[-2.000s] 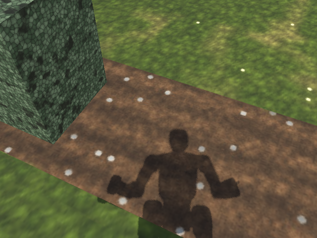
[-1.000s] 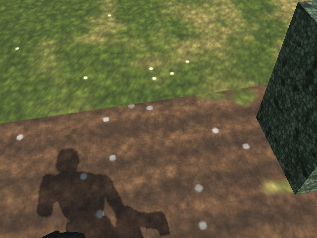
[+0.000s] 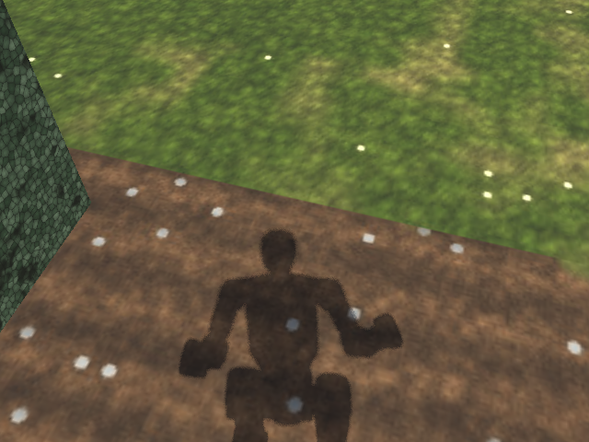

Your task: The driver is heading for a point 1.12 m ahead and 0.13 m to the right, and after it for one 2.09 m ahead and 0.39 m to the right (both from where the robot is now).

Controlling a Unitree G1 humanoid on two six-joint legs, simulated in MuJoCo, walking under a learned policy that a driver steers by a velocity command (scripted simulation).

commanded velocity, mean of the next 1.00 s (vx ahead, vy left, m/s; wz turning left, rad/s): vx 0.78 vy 0.00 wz -0.26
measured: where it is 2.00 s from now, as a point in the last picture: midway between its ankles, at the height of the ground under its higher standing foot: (376, 173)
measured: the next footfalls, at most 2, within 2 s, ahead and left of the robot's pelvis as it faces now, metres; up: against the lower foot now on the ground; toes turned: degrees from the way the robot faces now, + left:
left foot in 0.14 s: +0.04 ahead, +0.14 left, +0.00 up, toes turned -9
right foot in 0.68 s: +0.37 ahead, -0.24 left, -0.15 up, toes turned -31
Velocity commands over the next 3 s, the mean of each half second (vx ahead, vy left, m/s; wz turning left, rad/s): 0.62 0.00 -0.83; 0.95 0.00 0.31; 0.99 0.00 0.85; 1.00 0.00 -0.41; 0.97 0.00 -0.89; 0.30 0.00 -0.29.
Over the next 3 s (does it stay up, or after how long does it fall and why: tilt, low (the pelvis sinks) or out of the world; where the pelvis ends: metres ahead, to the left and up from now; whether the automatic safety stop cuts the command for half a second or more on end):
stays up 2.20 -0.37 -0.17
